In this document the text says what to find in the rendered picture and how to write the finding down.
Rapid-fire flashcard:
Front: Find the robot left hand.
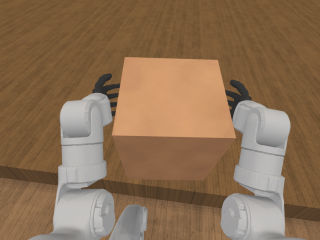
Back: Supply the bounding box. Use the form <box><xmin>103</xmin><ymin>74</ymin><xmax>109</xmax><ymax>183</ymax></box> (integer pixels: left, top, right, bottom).
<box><xmin>92</xmin><ymin>73</ymin><xmax>120</xmax><ymax>116</ymax></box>

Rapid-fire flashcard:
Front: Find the left robot upper arm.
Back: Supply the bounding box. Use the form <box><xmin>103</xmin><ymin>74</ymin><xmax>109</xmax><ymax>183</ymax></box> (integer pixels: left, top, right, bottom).
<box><xmin>28</xmin><ymin>189</ymin><xmax>115</xmax><ymax>240</ymax></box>

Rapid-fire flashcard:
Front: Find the right robot forearm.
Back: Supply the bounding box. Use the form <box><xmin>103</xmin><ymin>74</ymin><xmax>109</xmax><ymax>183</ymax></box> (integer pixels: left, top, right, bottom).
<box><xmin>232</xmin><ymin>100</ymin><xmax>291</xmax><ymax>231</ymax></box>

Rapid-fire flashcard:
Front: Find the left robot thigh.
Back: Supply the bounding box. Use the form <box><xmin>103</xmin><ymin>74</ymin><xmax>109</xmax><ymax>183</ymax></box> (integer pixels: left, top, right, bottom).
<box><xmin>109</xmin><ymin>204</ymin><xmax>148</xmax><ymax>240</ymax></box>

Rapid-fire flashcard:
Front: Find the left robot forearm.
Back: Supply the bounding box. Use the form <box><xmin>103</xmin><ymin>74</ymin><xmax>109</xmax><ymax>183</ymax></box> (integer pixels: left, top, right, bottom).
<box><xmin>53</xmin><ymin>93</ymin><xmax>113</xmax><ymax>228</ymax></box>

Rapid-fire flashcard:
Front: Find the right robot upper arm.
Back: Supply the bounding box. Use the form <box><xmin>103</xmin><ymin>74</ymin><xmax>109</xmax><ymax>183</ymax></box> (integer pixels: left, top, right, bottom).
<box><xmin>220</xmin><ymin>193</ymin><xmax>307</xmax><ymax>240</ymax></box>

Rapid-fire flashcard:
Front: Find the carton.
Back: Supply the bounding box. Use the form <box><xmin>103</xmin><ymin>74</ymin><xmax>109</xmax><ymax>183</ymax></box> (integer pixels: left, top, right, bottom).
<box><xmin>112</xmin><ymin>57</ymin><xmax>236</xmax><ymax>181</ymax></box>

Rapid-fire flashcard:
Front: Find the robot right hand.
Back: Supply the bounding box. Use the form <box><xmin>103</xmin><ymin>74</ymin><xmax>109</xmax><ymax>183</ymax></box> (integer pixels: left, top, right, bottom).
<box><xmin>225</xmin><ymin>79</ymin><xmax>252</xmax><ymax>121</ymax></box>

